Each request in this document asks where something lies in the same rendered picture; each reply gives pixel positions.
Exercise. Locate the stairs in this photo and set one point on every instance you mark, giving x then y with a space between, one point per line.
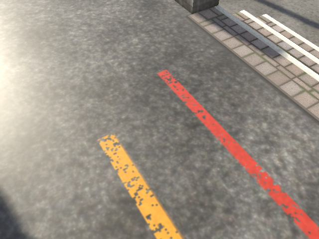
292 43

